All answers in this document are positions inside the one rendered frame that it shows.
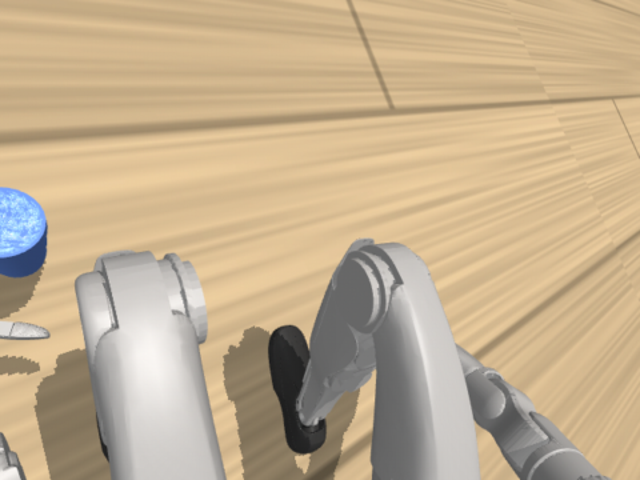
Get left robot arm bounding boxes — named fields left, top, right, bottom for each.
left=0, top=432, right=26, bottom=480

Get left robot hand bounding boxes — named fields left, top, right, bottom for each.
left=0, top=321, right=50, bottom=340

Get cup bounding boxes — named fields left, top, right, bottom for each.
left=0, top=187, right=47, bottom=278

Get right robot arm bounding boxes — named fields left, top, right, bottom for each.
left=465, top=367, right=612, bottom=480

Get right robot hand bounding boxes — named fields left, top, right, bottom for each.
left=455, top=343, right=485, bottom=378

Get right robot foot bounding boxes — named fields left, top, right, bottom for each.
left=268, top=325, right=326, bottom=454

